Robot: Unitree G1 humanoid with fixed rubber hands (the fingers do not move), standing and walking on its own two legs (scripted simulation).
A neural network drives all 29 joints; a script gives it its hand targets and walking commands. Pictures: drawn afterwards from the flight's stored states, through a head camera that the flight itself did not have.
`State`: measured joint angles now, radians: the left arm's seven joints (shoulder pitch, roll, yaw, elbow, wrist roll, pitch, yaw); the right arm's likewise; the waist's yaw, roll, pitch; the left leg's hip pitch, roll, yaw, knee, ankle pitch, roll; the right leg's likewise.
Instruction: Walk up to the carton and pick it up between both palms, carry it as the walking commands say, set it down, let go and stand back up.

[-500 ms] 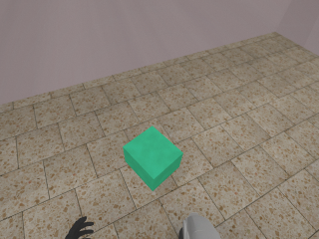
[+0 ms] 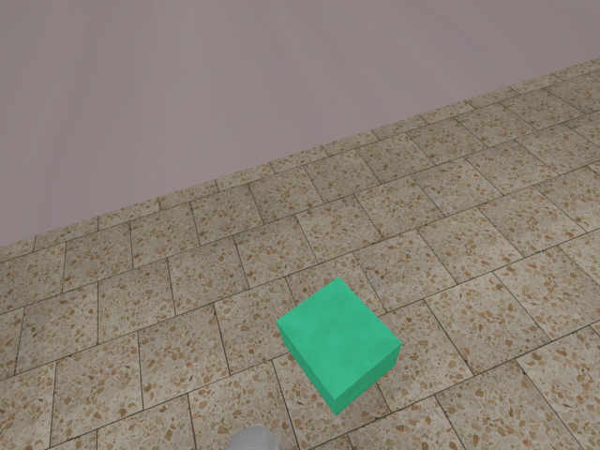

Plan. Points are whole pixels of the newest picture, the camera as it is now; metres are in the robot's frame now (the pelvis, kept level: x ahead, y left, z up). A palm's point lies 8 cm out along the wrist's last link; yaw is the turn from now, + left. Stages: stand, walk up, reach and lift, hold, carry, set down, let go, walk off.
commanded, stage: walk up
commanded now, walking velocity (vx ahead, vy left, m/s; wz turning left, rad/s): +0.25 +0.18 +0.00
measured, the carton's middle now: (337, 343) +0.51 -0.01 -0.69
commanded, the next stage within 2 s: none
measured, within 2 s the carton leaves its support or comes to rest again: neither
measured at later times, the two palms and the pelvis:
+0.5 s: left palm out of the picture +0.13 +0.30 -0.15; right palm out of the picture +0.09 -0.18 -0.15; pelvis +0.08 +0.06 -0.01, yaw -1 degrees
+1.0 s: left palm out of the picture +0.12 +0.28 -0.15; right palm out of the picture +0.08 -0.22 -0.15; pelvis +0.09 +0.04 -0.02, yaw -5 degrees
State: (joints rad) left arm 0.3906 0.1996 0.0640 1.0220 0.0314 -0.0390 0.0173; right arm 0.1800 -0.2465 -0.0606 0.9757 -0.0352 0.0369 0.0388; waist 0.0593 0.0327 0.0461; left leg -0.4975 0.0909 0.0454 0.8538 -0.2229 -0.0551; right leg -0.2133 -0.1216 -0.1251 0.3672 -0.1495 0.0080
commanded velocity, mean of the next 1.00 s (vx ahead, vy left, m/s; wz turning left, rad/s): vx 0.05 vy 0.00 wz -0.07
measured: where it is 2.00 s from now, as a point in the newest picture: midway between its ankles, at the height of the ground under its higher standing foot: outside the picture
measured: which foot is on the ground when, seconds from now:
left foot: up 0.00-0.14, down 0.16-1.00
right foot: down 0.00-0.14, up 0.16-0.50, down 0.52-1.00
